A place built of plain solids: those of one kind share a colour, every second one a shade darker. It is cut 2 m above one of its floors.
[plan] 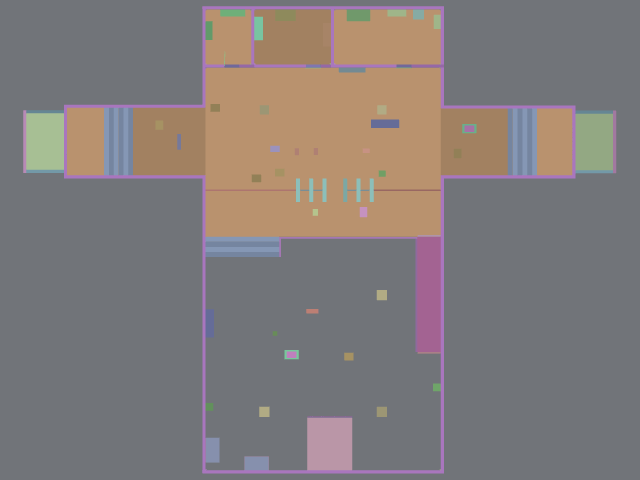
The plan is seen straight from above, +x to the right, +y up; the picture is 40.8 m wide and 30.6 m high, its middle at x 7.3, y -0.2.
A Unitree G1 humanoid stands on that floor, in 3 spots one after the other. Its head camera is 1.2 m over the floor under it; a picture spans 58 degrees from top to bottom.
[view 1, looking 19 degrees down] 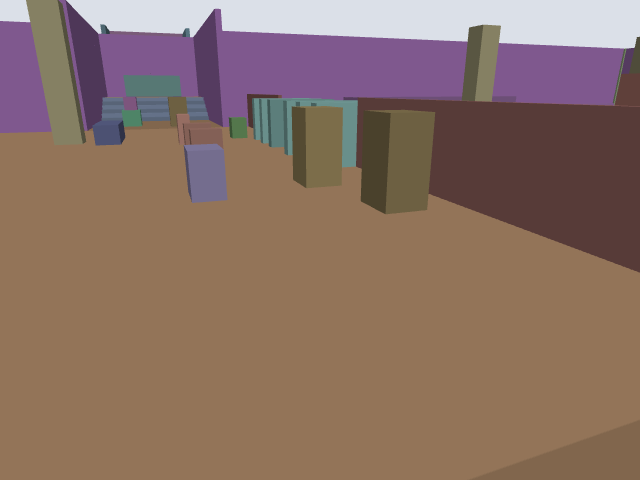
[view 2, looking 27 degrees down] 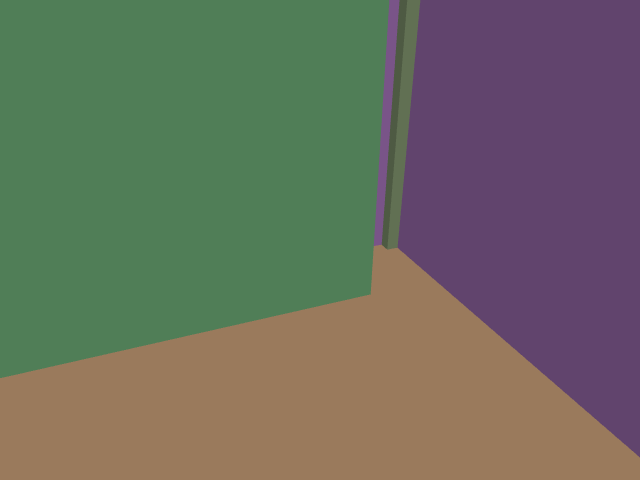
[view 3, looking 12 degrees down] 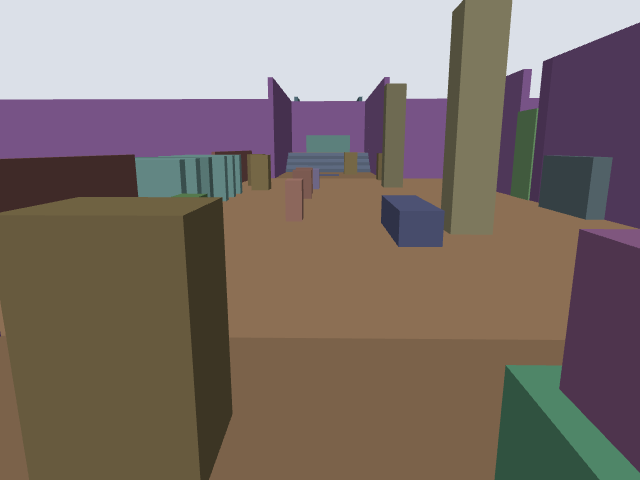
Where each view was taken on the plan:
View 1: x -0.85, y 6.08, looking -20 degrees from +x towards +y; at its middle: raised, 3.69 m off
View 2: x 1.68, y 12.49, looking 69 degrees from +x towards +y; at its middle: shelving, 1.88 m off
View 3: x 17.60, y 6.05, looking -179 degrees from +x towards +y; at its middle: raised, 5.78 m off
